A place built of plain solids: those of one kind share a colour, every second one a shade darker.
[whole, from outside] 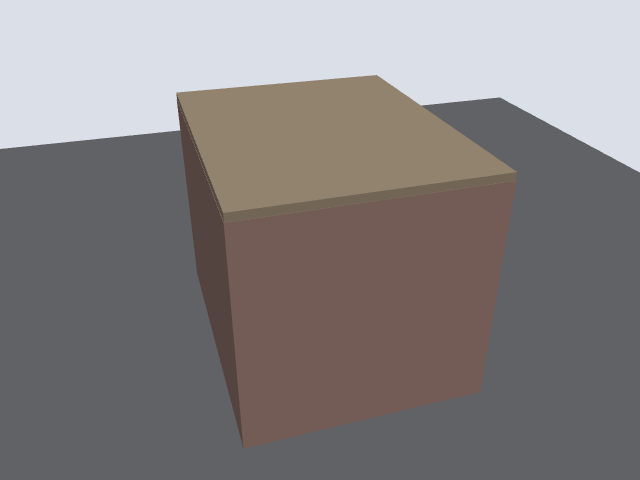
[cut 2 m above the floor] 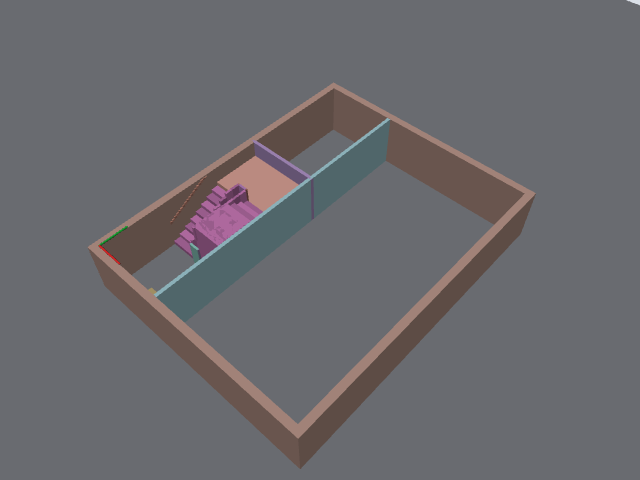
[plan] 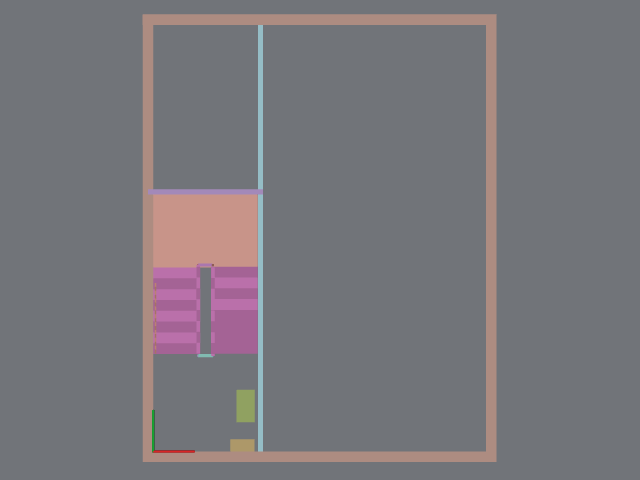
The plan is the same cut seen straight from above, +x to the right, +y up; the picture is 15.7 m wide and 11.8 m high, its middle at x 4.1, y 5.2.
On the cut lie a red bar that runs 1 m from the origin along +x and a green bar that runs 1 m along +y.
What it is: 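A small block of dwellings, 8.2 m wide and 10.5 m deep inside, its common dog-leg stair of 18 risers of 155 mm a storey on goings of 266 mm, 1.16 m wide flights and a well of 0.26 m; the dwelling on the second floor; a hall, a living room, a kitchen, a bedroom, the bathroom shut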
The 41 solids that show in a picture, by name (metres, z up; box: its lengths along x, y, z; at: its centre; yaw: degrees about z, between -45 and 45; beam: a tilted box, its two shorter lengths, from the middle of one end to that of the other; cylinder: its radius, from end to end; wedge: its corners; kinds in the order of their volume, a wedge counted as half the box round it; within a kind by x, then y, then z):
{
 "wall_1": {"box": [0.26, 11.01, 8.43], "at": [-0.13, 5.24, 4.16]},
 "wall_2": {"box": [8.7, 0.26, 8.43], "at": [4.09, -0.13, 4.16]},
 "wall_3": {"box": [8.7, 0.26, 8.43], "at": [4.09, 10.62, 4.16]},
 "wall_4": {"box": [0.26, 11.01, 8.43], "at": [8.31, 5.24, 4.16]},
 "roof_slab_1": {"box": [8.68, 10.99, 0.44], "at": [4.09, 5.24, 8.44]},
 "piece_1": {"box": [1.16, 2.15, 0.21], "at": [0.58, 3.47, 0.05]},
 "piece_2": {"box": [1.16, 1.88, 0.36], "at": [0.58, 3.6, 0.13]},
 "piece_3": {"box": [1.16, 1.61, 0.52], "at": [0.58, 3.73, 0.21]},
 "piece_4": {"box": [1.16, 1.35, 0.67], "at": [0.58, 3.87, 0.29]},
 "piece_5": {"box": [1.16, 1.08, 0.83], "at": [0.58, 4.0, 0.36]},
 "piece_6": {"box": [1.16, 0.82, 0.98], "at": [0.58, 4.13, 0.44]},
 "piece_7": {"box": [1.16, 0.55, 1.14], "at": [0.58, 4.27, 0.52]},
 "piece_8": {"box": [1.16, 0.29, 1.29], "at": [0.58, 4.4, 0.6]},
 "piece_9": {"box": [0.09, 0.27, 1.13], "at": [1.11, 2.54, 0.51]},
 "piece_10": {"box": [0.09, 0.27, 1.28], "at": [1.11, 2.81, 0.59]},
 "piece_11": {"box": [0.09, 0.27, 1.44], "at": [1.11, 3.08, 0.67]},
 "piece_12": {"box": [0.09, 0.27, 1.59], "at": [1.11, 3.34, 0.75]},
 "piece_13": {"box": [0.09, 0.27, 1.75], "at": [1.11, 3.61, 0.82]},
 "piece_14": {"box": [0.09, 0.27, 1.9], "at": [1.11, 3.88, 0.9]},
 "piece_15": {"box": [0.09, 0.27, 2.06], "at": [1.11, 4.14, 0.98]},
 "piece_16": {"box": [0.09, 0.27, 2.21], "at": [1.11, 4.41, 1.06]},
 "piece_17": {"box": [0.09, 0.27, 2.16], "at": [1.47, 2.53, 2.48]},
 "piece_18": {"box": [0.09, 0.27, 2.01], "at": [1.47, 2.8, 2.4]},
 "piece_19": {"box": [0.09, 0.27, 1.7], "at": [1.47, 3.33, 2.24]},
 "piece_20": {"box": [0.09, 0.27, 1.39], "at": [1.47, 3.87, 2.09]},
 "piece_21": {"box": [0.09, 0.27, 1.23], "at": [1.47, 4.13, 2.01]},
 "piece_22": {"box": [0.09, 0.27, 1.08], "at": [1.47, 4.4, 1.93]},
 "piece_23": {"box": [1.16, 0.29, 2.69], "at": [1.99, 2.54, 1.29]},
 "piece_24": {"box": [1.16, 0.55, 2.53], "at": [1.99, 2.68, 1.22]},
 "piece_25": {"box": [1.16, 0.82, 2.38], "at": [1.99, 2.81, 1.14]},
 "piece_26": {"box": [1.16, 1.08, 2.22], "at": [1.99, 2.94, 1.06]},
 "piece_27": {"box": [1.16, 1.35, 2.07], "at": [1.99, 3.07, 0.98]},
 "piece_28": {"box": [1.16, 1.61, 1.91], "at": [1.99, 3.21, 0.91]},
 "piece_29": {"box": [1.16, 1.88, 1.76], "at": [1.99, 3.34, 0.83]},
 "piece_30": {"box": [1.16, 2.15, 1.6], "at": [1.99, 3.47, 0.75]},
 "core_wall_low_1": {"box": [0.13, 10.49, 5.47], "at": [2.64, 5.24, 2.69]},
 "half_1": {"box": [2.57, 1.79, 1.45], "at": [1.29, 5.42, 0.67]},
 "core_wall_back_1": {"box": [2.83, 0.13, 8.27], "at": [1.29, 6.38, 4.08]},
 "hung_more_letter_boxes_1": {"box": [0.6, 0.3, 1.45], "at": [2.19, 0.15, 0.68]},
 "ground_whole_1": {"box": [0.36, 0.08, 1.0], "at": [1.29, 2.36, 0.45]},
 "laid_doormat_1": {"box": [0.45, 0.8, 0.05], "at": [2.27, 1.12, -0.02]}
}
